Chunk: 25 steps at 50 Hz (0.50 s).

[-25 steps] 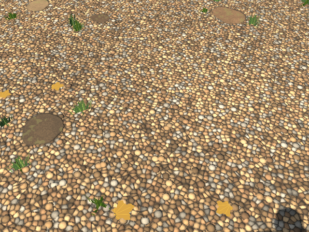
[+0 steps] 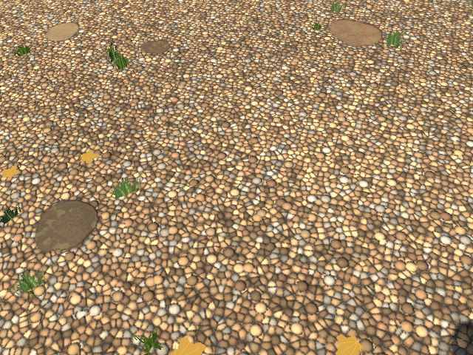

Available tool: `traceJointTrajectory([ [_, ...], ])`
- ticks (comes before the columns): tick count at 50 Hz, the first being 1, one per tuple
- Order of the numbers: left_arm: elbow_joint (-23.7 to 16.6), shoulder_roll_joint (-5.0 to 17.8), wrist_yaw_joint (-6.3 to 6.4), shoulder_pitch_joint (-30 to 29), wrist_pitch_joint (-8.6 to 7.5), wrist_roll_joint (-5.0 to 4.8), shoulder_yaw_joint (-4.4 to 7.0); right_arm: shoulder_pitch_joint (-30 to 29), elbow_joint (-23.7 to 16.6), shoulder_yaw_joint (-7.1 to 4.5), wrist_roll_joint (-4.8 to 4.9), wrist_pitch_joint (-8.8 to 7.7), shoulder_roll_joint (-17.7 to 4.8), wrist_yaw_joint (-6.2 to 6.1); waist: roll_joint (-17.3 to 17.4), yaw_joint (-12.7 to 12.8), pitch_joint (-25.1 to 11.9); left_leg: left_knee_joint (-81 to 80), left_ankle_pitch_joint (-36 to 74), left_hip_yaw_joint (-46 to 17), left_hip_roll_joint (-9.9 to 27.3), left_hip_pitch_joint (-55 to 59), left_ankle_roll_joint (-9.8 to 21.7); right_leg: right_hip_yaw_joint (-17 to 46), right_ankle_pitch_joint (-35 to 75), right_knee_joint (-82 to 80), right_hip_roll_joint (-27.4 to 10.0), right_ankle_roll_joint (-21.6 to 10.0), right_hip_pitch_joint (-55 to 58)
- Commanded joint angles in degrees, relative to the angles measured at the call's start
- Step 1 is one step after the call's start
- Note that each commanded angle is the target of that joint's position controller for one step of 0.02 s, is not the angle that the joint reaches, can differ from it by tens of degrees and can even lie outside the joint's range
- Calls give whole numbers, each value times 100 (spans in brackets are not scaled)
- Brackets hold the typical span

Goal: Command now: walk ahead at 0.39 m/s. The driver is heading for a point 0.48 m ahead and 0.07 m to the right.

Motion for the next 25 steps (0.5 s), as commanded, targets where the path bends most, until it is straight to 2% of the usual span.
traceJointTrajectory([
  [1,-166,511,-2,316,-14,38,7,-647,-475,-134,-89,-200,-458,100,-770,122,615,2,853,-86,565,-2191,37,1738,835,-1659,-1428,-589,1218],
  [2,-118,508,22,496,18,45,-8,-699,-481,-117,-104,-180,-336,138,-800,145,524,-123,1001,49,544,-2153,-42,1475,1467,-1625,-1350,-605,1264],
  [4,-101,640,94,640,77,58,-6,-1052,-618,-67,-111,-132,-166,167,-693,193,544,-615,1255,207,511,-2190,-215,1145,2134,-1669,-1289,-679,1176],
  [7,-165,816,183,620,126,75,3,-1820,-913,32,-94,-128,-13,191,-646,310,733,-1859,1899,376,358,-1757,-345,796,2089,-1893,-1154,-658,645],
  [11,-71,889,215,873,124,-10,42,-2390,-1137,70,-41,-149,-110,279,-710,351,970,-2724,2336,403,220,-1346,-238,658,2052,-2021,-1341,-703,648],
  [13,-54,926,225,843,150,-45,83,-2487,-1226,54,-36,-182,-215,333,-700,225,947,-2967,2214,320,207,-1294,-74,605,2497,-1823,-1513,-643,1036],
  [14,-73,971,226,779,171,-41,110,-2402,-1227,22,-43,-199,-306,351,-711,102,824,-3042,2073,332,151,-1103,20,559,3057,-1600,-1571,-589,1229],
  [15,-110,1048,226,694,198,-19,142,-2174,-1185,-35,-50,-208,-436,352,-796,-76,576,-3033,1901,406,18,-705,119,514,4040,-1241,-1597,-528,1384],
  [16,-145,1120,225,615,245,12,173,-1688,-1064,-124,-52,-202,-608,329,-918,-355,176,-2971,1727,531,-169,-26,241,440,5149,-612,-1565,-463,1452],
  [17,-193,1076,220,530,304,54,158,-717,-764,-261,-32,-178,-828,282,-901,-830,-413,-3029,1742,630,-315,1174,412,270,5705,501,-1337,-323,1198],
  [18,-330,925,203,504,312,112,78,368,-520,-360,-89,-150,-1107,209,-610,-1238,-1141,-2841,1506,-288,490,3090,736,298,4420,2097,-1121,-187,-162],
  [19,-373,7,119,1330,215,75,-170,947,-351,-447,-181,-133,-1526,223,977,-812,-2215,-3412,-127,-3209,2124,5120,1699,231,231,4447,42,192,-2393],
  [20,-289,411,100,1027,54,-83,-78,796,-342,-282,-175,-141,-967,232,793,-968,-2086,-4350,-667,-4204,2240,4677,1565,1123,-1449,5224,104,53,-2920],
  [21,-568,880,102,362,-24,-286,80,208,-377,-197,-157,-175,-735,220,638,-791,-960,-4520,-490,-3208,2076,3680,1203,1033,-1064,5418,-206,-43,-3330],
  [22,-657,914,152,35,-42,-300,98,-335,-457,-145,-158,-216,-581,224,210,-561,-419,-4701,184,-2343,1895,2685,1026,872,-478,5168,-541,-64,-3121],
  [23,-660,836,206,-77,-1,-218,139,-622,-451,-102,-198,-266,-393,254,27,-372,-116,-4889,737,-1687,1666,1962,884,818,-118,4858,-732,-41,-2861],
  [24,-614,683,226,110,96,-177,160,-774,-407,-72,-261,-315,-277,271,219,-146,-61,-5053,1024,-1121,1443,1497,745,869,128,4609,-913,-31,-2432],
  [25,-578,535,218,244,191,-175,156,-829,-348,-66,-282,-330,-195,287,321,-42,-17,-5184,1110,-803,1311,1214,713,849,202,4499,-964,-18,-2210],
])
